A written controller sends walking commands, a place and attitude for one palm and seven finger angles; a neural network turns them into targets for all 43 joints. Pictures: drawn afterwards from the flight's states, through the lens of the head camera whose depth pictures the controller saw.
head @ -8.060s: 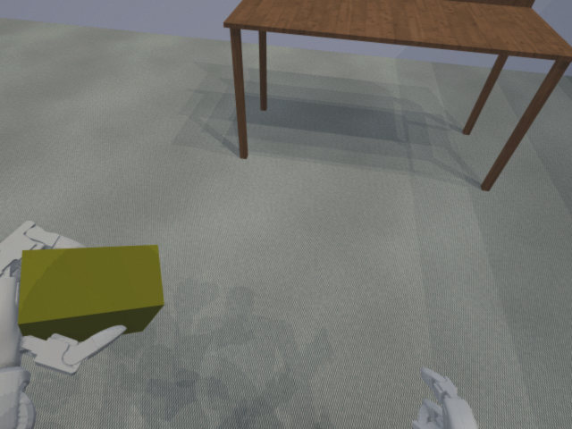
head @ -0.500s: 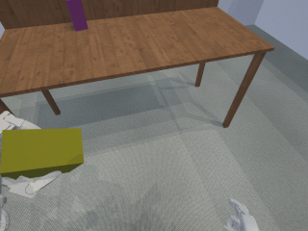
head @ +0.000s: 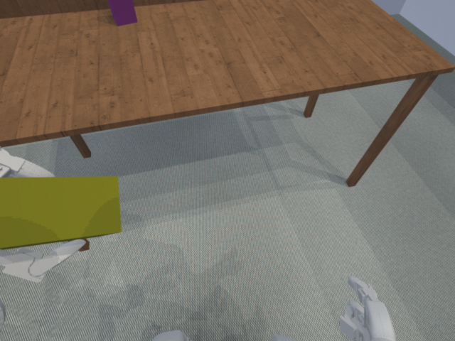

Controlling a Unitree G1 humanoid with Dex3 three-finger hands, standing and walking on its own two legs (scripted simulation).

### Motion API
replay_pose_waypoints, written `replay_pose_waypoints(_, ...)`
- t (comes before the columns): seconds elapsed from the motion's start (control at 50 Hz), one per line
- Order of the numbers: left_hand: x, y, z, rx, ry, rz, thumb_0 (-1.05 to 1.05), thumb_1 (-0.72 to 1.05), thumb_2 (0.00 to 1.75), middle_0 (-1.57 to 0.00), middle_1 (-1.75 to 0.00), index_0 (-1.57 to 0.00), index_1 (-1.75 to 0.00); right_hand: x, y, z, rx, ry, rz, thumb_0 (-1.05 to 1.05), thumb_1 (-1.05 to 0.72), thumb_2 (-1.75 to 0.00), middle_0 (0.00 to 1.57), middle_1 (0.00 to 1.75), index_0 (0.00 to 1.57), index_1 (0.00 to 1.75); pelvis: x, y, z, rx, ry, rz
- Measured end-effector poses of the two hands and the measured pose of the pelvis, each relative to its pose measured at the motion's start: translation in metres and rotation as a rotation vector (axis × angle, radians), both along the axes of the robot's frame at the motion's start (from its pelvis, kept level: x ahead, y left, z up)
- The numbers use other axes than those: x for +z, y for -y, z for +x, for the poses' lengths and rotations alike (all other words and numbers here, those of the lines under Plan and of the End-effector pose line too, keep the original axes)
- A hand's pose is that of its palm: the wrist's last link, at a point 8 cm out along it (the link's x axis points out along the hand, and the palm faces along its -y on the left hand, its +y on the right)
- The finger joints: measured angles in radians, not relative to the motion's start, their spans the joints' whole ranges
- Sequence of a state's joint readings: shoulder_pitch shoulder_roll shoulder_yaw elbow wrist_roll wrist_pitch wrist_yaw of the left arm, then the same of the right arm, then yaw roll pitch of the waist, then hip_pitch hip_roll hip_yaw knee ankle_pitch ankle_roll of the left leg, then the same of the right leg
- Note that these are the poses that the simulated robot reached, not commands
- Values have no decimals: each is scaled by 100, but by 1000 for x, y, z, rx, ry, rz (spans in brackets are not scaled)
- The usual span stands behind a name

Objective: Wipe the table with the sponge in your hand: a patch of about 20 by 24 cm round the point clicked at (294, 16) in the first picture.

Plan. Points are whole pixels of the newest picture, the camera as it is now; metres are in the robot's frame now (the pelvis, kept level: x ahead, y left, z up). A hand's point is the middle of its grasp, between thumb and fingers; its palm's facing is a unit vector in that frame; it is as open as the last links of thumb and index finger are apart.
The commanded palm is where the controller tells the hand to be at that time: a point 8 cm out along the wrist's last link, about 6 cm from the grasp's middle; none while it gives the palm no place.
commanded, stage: take the last steps up to it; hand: left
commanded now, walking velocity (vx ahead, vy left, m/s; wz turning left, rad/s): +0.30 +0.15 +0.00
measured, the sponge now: (73, 212) +0.24 +0.21 +0.16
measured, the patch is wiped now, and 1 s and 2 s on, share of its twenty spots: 0.00 0.00 0.00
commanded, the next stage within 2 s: come to a stop and stand still in 0.90 s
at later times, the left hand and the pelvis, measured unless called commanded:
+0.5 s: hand (53, 147) +0.33 +0.27 +0.17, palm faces +0.37 -0.79 -0.49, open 10.6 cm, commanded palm +0.27 +0.32 +0.19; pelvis +0.12 +0.03 +0.02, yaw +1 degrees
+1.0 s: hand (44, 98) +0.41 +0.32 +0.18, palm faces +0.41 -0.77 -0.48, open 10.6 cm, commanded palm +0.36 +0.36 +0.19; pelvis +0.20 +0.08 +0.00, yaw -1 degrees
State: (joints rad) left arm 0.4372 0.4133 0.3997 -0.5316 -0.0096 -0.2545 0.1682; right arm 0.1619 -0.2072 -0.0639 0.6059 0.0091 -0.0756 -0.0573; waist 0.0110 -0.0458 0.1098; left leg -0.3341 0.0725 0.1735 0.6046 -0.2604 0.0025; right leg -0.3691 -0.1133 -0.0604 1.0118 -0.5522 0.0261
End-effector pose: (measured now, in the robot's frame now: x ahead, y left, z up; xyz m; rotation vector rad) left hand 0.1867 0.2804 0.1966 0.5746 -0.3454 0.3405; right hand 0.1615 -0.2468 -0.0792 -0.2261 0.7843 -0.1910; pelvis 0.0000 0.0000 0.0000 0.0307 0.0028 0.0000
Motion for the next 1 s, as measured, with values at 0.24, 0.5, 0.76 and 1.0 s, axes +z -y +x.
replay_pose_waypoints(0.24, 11, 18, 51, -32, -65, 58, -1, -53, 100, -66, -137, -67, -136, -30, -42, 41, 36, -32, 163, 1, -90, -90, 21, 30, 21, 30, -2, 0, 59, 1, -9, -18)
replay_pose_waypoints(0.5, -1, -25, 101, 31, -132, -33, -1, -53, 100, -66, -137, -67, -136, -1, -27, 98, 47, -111, 7, 1, -91, -90, 20, 30, 20, 30, 18, -33, 115, 16, -17, 20)
replay_pose_waypoints(0.76, 16, -76, 169, -48, 37, 3, -1, -53, 100, -66, -137, -67, -136, 9, -115, 173, 27, 65, 102, 1, -91, -90, 20, 30, 20, 30, 5, -82, 165, -20, -18, -19)
replay_pose_waypoints(1.0, 6, -73, 187, 50, -73, -15, -1, -53, 100, -67, -137, -68, -136, -28, -122, 184, 76, -50, 162, 1, -90, -90, 21, 30, 21, 30, 3, -78, 199, -12, 6, -3)
